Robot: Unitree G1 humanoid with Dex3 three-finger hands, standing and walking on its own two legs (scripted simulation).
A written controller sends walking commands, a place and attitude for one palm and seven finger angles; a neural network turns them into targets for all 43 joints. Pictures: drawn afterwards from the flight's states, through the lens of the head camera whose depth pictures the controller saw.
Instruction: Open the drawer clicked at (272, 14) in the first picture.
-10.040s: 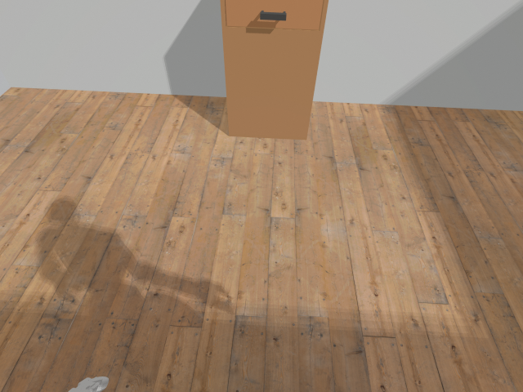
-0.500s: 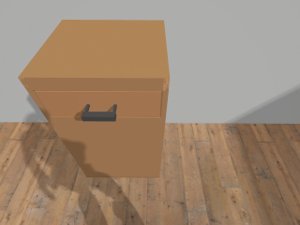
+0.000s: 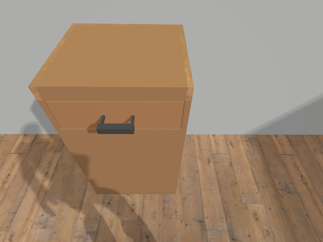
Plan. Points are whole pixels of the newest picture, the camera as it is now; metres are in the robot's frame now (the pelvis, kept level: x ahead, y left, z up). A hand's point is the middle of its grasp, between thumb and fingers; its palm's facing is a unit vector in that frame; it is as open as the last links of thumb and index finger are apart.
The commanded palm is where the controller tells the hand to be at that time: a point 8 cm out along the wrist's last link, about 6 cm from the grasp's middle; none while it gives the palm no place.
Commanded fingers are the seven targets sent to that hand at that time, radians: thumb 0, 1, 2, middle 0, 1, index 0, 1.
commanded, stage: come to a stop and stand still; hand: left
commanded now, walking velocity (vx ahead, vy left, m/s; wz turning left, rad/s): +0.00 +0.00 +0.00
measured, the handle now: (116, 123) +0.48 +0.18 -0.03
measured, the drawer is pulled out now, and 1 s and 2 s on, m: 0.00 0.00 0.00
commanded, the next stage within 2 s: look again from close up in 0.02 s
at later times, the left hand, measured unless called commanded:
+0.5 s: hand out of the picture +0.01 +0.15 -0.18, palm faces +0.02 -0.99 -0.17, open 7.4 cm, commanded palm none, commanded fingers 0.00 0.90 0.90 -0.20 -0.30 -0.20 -0.30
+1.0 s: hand out of the picture +0.00 +0.14 -0.17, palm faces +0.04 -0.97 -0.22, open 7.4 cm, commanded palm none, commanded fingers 0.00 0.90 0.90 -0.20 -0.30 -0.20 -0.30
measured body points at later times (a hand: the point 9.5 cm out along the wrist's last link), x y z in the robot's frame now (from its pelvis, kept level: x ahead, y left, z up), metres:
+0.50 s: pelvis +0.02 -0.01 +0.00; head +0.03 -0.01 +0.45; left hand +0.01 +0.20 -0.16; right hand +0.02 -0.23 -0.16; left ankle -0.01 +0.09 -0.74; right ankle -0.02 -0.13 -0.74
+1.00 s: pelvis -0.01 -0.04 +0.00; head +0.03 -0.05 +0.45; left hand +0.00 +0.19 -0.16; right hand +0.01 -0.26 -0.17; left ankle -0.01 +0.08 -0.74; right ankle -0.02 -0.13 -0.74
